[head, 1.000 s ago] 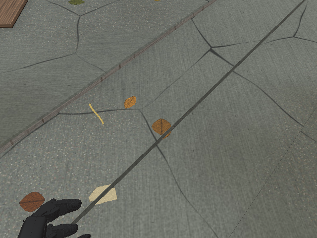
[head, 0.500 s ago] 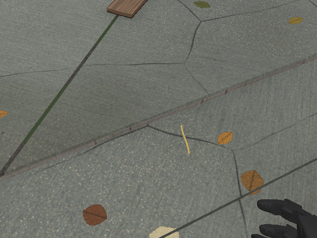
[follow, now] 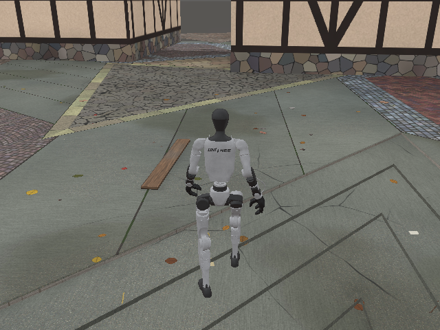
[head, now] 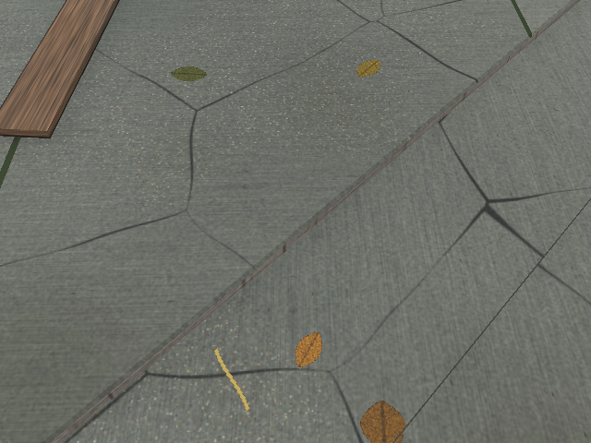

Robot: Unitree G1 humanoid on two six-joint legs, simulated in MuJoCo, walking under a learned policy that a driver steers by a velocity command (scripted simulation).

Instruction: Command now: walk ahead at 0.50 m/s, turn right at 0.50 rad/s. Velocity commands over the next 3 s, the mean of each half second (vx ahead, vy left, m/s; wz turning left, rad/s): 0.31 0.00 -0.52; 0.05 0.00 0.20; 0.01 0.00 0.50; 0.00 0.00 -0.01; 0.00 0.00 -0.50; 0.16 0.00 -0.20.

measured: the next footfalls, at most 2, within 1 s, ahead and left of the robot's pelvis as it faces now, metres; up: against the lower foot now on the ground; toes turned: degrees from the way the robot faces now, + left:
right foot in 0.06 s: +0.19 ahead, -0.11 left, +0.00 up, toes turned -4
left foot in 0.48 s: +0.46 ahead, +0.04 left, +0.04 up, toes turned -19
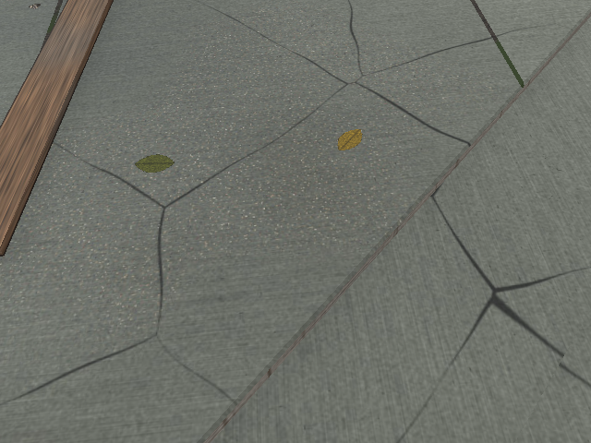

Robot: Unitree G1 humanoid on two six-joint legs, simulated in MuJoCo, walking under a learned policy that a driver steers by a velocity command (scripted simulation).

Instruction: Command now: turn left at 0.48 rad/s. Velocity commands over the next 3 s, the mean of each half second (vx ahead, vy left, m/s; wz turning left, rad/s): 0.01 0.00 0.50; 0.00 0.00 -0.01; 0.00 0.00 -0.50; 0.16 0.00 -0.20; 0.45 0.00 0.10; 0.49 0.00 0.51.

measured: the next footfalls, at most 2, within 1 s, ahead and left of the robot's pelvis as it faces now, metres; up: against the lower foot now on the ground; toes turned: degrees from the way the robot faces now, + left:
left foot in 0.20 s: +0.07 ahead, +0.15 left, +0.04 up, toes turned +13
right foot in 0.62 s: +0.14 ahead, -0.06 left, +0.04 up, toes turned +6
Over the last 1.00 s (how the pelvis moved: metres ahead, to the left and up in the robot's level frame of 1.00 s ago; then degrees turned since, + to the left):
0.29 -0.06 0.01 -7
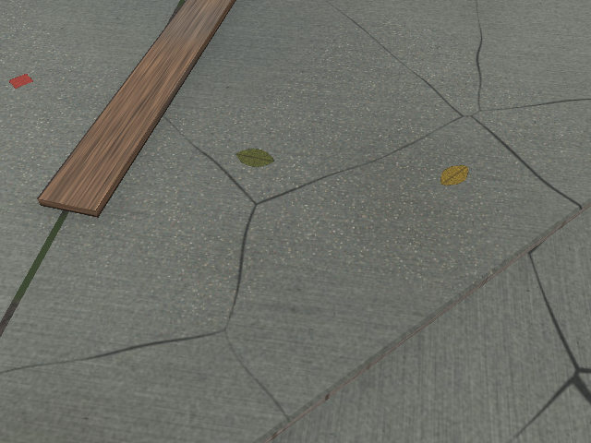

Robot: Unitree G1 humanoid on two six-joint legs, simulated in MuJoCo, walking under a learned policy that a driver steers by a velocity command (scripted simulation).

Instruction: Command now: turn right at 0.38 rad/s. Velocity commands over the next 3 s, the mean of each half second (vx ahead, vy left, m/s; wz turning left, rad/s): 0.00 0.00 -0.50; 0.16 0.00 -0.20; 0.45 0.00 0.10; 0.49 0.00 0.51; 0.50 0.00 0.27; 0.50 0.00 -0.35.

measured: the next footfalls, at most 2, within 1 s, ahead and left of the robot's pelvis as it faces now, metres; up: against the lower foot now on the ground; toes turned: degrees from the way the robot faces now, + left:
left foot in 0.72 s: +0.12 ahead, +0.10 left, +0.00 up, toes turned -24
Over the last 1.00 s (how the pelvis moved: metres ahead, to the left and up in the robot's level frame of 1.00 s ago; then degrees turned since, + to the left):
0.06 0.03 0.02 13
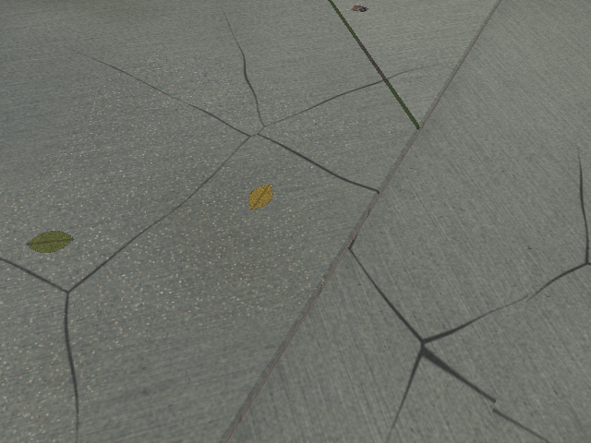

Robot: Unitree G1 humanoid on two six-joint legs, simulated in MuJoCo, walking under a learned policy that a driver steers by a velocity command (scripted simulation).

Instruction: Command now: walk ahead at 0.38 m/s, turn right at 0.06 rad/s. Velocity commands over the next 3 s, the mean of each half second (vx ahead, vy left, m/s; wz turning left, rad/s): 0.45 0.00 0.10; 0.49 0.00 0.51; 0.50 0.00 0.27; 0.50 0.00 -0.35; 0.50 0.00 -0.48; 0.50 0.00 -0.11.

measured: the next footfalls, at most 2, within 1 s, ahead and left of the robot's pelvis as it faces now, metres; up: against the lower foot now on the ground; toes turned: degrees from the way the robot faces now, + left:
right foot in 0.10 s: +0.11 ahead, -0.13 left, +0.00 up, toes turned +0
left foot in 0.52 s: +0.46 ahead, +0.12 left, +0.03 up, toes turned +9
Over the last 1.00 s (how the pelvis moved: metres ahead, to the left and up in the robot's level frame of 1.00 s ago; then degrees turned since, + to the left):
0.08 -0.02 0.02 -21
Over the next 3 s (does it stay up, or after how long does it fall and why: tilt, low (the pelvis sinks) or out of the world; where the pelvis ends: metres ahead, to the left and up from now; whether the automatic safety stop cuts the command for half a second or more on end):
stays up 1.47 0.29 0.02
